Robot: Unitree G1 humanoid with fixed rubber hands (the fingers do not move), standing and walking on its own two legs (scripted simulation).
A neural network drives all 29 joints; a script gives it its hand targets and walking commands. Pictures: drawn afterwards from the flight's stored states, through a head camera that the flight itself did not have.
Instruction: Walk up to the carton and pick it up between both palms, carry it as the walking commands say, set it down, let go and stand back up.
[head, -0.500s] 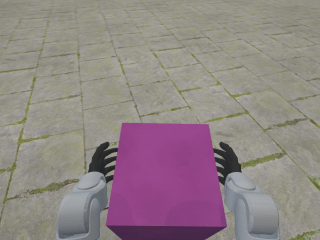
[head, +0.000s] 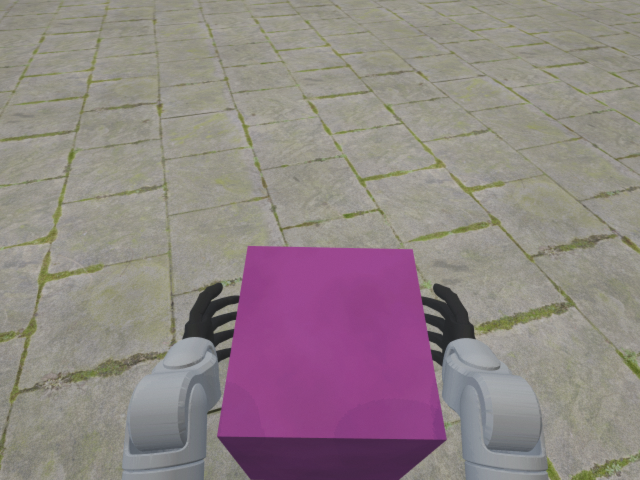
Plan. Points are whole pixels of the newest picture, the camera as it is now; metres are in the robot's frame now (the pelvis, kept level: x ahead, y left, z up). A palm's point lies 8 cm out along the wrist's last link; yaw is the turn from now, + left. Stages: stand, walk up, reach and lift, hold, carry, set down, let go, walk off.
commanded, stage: carry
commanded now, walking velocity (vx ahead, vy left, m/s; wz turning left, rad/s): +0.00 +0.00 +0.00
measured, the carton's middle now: (327, 371) +0.27 +0.00 +0.00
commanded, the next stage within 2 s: none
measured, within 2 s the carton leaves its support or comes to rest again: neither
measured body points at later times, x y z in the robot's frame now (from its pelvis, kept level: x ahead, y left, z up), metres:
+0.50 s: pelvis +0.01 +0.00 +0.00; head +0.00 +0.00 +0.45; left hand +0.27 +0.15 +0.08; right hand +0.27 -0.15 +0.08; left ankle +0.00 +0.11 -0.74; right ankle +0.04 -0.08 -0.74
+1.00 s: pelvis +0.01 +0.00 +0.00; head -0.01 +0.00 +0.45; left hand +0.27 +0.15 +0.08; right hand +0.27 -0.15 +0.08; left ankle +0.00 +0.11 -0.74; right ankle +0.04 -0.08 -0.74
